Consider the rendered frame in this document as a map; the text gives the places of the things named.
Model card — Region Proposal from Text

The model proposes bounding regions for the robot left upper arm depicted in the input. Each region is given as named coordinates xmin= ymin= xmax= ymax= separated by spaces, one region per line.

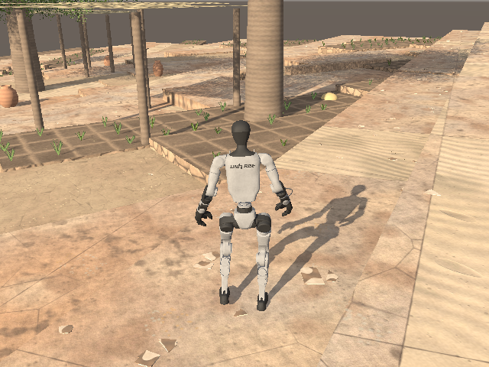
xmin=206 ymin=154 xmax=226 ymax=197

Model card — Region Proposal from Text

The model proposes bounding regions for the robot right upper arm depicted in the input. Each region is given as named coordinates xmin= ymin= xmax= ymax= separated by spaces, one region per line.
xmin=258 ymin=153 xmax=283 ymax=193

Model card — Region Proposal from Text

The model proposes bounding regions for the right robot thigh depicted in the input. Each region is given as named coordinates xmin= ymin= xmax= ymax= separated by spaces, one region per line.
xmin=255 ymin=213 xmax=271 ymax=266

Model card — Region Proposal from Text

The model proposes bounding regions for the humanoid robot torso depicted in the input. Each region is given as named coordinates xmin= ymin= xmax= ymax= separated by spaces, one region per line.
xmin=225 ymin=151 xmax=260 ymax=229

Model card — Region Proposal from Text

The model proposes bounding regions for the robot left forearm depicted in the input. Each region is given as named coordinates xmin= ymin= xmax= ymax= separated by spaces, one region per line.
xmin=197 ymin=185 xmax=212 ymax=213

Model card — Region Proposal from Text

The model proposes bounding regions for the robot right hand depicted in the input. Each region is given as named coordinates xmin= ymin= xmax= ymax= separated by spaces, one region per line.
xmin=275 ymin=202 xmax=293 ymax=216

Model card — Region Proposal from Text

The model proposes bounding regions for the robot left hand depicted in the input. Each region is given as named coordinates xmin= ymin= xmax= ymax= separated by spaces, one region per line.
xmin=195 ymin=209 xmax=212 ymax=226

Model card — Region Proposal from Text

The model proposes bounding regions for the robot right forearm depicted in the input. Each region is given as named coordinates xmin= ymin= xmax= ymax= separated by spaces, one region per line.
xmin=276 ymin=181 xmax=290 ymax=205

